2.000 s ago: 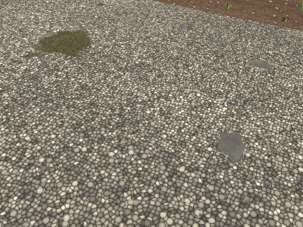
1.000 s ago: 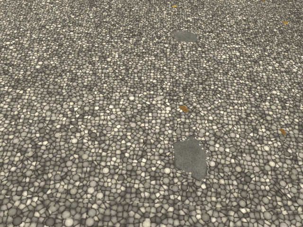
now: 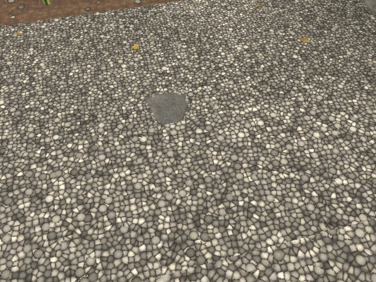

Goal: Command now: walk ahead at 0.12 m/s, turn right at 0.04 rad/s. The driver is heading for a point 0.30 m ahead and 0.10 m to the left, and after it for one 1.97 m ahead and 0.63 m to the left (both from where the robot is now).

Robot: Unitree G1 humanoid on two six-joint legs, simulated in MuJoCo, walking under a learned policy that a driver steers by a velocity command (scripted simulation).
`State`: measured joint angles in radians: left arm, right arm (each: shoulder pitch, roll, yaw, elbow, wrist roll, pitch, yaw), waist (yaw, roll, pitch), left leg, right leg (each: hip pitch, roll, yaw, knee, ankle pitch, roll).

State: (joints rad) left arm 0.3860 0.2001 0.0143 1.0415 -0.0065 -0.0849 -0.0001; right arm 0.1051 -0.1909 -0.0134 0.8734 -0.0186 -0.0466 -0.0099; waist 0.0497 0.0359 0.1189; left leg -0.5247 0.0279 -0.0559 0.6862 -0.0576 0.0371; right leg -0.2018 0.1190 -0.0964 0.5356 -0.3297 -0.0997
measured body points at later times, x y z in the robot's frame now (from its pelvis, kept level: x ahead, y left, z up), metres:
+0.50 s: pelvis +0.09 +0.02 +0.02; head +0.09 +0.02 +0.47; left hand +0.07 +0.28 -0.12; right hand +0.20 -0.25 -0.11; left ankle +0.13 +0.13 -0.67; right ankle +0.05 -0.11 -0.73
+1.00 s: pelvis +0.19 +0.09 +0.02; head +0.21 +0.13 +0.46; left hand +0.20 +0.40 -0.11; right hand +0.41 -0.11 -0.08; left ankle +0.19 +0.15 -0.72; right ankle +0.33 -0.03 -0.65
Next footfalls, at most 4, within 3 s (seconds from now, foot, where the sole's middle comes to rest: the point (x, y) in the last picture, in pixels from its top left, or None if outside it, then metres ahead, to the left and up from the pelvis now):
0.28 right None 0.09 -0.11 -0.76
0.66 left None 0.23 0.17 -0.76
1.26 right None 0.31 0.02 -0.76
1.54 left None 0.19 0.20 -0.76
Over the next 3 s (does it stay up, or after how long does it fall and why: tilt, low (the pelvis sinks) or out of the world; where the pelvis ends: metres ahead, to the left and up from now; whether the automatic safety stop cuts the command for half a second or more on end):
stays up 0.25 0.12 0.02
